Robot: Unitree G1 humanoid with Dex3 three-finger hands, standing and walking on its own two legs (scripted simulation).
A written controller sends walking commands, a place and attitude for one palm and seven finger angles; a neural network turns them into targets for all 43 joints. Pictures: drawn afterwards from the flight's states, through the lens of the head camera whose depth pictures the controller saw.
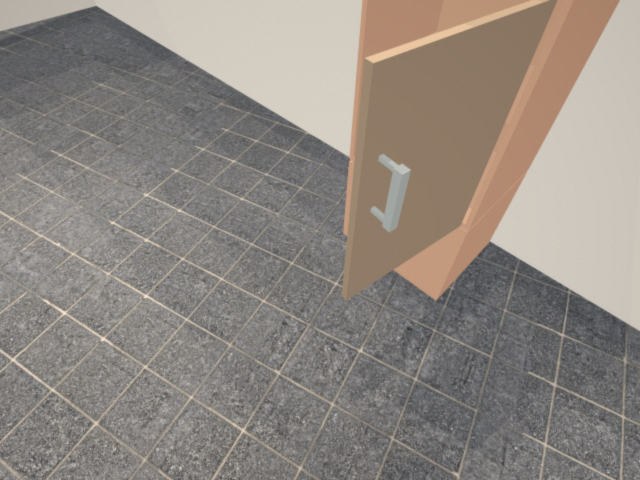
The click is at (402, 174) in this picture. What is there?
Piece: cupboard door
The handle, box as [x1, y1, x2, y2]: [370, 154, 410, 231]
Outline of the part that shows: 382,154 379,156 378,160 393,172 385,213 382,213 374,206 371,208 370,211 383,222 382,226 388,231 390,231 395,228 397,224 410,170 403,164 398,165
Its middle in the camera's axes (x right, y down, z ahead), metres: +0.12 -0.08 +0.68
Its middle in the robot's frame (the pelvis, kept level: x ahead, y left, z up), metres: +0.57 -0.09 +0.00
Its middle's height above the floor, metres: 0.78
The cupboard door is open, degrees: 81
